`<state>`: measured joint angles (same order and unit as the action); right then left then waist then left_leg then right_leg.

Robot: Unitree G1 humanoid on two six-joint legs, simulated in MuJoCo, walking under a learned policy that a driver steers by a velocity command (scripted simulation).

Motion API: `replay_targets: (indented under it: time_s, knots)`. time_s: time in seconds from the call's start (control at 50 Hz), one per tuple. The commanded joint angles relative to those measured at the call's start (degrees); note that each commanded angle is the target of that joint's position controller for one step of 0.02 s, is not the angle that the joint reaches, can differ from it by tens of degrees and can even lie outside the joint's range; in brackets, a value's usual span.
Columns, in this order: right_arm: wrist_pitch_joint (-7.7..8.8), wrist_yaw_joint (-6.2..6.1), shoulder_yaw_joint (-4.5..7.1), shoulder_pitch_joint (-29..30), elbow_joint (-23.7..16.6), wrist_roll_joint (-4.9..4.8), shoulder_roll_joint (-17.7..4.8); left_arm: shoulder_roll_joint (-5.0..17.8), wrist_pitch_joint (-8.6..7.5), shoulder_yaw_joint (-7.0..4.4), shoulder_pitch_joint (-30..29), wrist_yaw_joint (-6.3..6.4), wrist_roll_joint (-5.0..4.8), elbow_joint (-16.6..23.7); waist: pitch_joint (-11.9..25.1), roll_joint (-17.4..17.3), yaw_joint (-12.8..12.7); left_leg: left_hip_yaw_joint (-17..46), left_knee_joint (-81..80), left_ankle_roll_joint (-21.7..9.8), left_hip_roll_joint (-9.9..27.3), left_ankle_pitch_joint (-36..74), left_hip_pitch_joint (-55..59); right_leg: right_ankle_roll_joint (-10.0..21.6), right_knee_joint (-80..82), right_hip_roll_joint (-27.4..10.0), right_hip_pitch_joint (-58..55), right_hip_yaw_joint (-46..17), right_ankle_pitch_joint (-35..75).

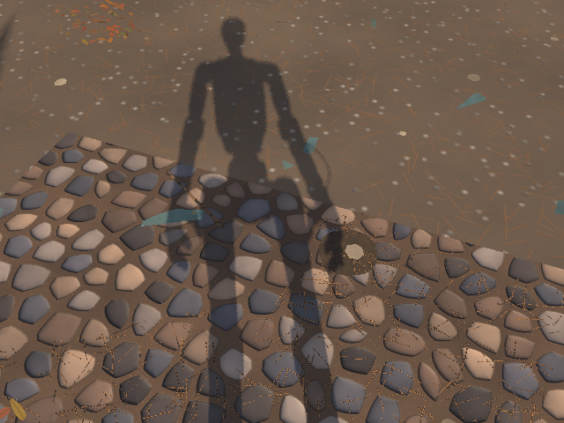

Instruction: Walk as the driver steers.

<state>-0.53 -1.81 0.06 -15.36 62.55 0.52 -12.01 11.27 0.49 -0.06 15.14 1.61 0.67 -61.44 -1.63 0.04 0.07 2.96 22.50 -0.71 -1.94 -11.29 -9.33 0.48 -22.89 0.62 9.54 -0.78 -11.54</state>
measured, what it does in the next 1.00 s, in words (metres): walks ahead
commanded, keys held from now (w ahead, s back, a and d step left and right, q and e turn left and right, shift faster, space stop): no key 0.54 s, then w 0.30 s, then w+e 0.16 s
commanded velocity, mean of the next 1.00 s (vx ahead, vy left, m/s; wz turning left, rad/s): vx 0.13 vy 0.00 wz -0.03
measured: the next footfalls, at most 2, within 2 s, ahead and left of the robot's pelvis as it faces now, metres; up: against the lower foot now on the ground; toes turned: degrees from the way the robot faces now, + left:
right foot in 1.24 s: +0.39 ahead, -0.07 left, +0.00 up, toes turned -15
left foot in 1.74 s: +0.68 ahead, -0.04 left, +0.00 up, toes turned -21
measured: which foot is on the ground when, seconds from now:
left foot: down 0.00-1.00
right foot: down 0.00-0.82, up 0.84-1.00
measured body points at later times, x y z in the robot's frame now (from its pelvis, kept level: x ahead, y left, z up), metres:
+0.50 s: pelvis +0.00 +0.00 +0.00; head +0.01 +0.00 +0.45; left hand -0.01 +0.22 -0.16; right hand -0.01 -0.23 -0.16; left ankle +0.01 +0.11 -0.74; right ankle +0.01 -0.11 -0.74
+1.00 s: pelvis +0.11 +0.02 +0.00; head +0.12 +0.04 +0.45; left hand +0.17 +0.26 -0.16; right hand +0.02 -0.20 -0.14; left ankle +0.02 +0.10 -0.74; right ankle +0.12 -0.10 -0.67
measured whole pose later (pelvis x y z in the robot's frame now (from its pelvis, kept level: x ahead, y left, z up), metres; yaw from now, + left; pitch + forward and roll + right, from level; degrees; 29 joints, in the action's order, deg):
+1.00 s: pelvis +0.11 +0.02 +0.00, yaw -3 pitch +1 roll +0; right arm 5.3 -1.5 1.5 -28.2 63.8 1.4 -8.7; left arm 11.7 -2.4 -3.3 14.2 -1.6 1.9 -59.6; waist 0.8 1.7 1.0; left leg -2.8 15.7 -3.8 -2.9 -16.9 0.2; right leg 4.7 -59.3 -0.3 30.7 0.4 -15.0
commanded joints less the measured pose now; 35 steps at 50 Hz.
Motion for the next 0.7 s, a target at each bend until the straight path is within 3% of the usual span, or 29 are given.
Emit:
replay_targets:
  time_s: [0.02,0.54,0.56,0.6,0.64,0.66,0.7]
  knots:
    - [0.43,-0.24,0.67,-2.11,-0.32,0.02,-4.90,5.22,-0.39,-0.78,2.37,0.23,-0.03,0.26,-2.28,0.32,-0.17,5.03,-4.46,-1.81,5.05,0.49,-2.70,1.94,5.07,-5.22,1.60,-5.64,-0.75]
    - [0.69,-0.81,0.33,-5.32,3.37,0.07,-0.97,1.76,-0.63,-0.36,5.29,0.80,-0.02,-3.63,-2.73,-0.03,-0.18,4.25,-3.35,-1.54,5.32,2.56,-2.58,2.01,3.99,-4.74,2.08,-5.30,1.51]
    - [0.65,-0.79,0.26,-5.87,3.55,0.13,-0.66,1.52,-0.58,-0.30,5.80,0.78,0.03,-3.81,-1.50,0.09,-0.19,4.06,-3.78,-1.62,4.83,-1.73,-2.19,2.08,4.58,-4.35,1.69,-5.27,-3.04]
    - [0.28,-0.70,0.83,-6.01,3.04,0.33,-1.72,3.28,-0.14,-1.12,5.96,0.70,0.14,-3.41,-2.69,0.74,-0.25,3.04,-1.63,-2.74,2.65,-15.32,-4.47,3.38,3.83,-2.88,3.72,-5.37,-17.55]
    - [-0.02,-0.32,1.12,-5.38,1.60,0.84,-1.76,3.87,0.33,-1.64,6.42,0.41,0.35,-2.47,-6.61,1.66,-0.66,3.27,0.78,-4.31,1.60,-26.87,-10.08,5.62,4.11,-3.43,7.08,-7.99,-30.68]
    - [0.18,-0.14,1.00,-4.68,0.80,0.97,-0.83,3.63,0.30,-1.75,7.48,0.36,0.33,-2.35,-7.99,2.42,-1.22,3.26,2.64,-4.51,1.39,-27.21,-12.72,6.69,4.77,-4.76,6.70,-10.48,-32.92]
    - [1.25,0.35,0.70,-2.80,-0.95,1.31,1.10,4.78,-0.10,-2.51,10.84,0.40,0.40,-2.88,-7.15,6.04,-2.54,-0.03,9.23,-3.84,-0.07,-19.25,-16.57,9.48,8.82,-9.78,1.94,-18.38,-33.90]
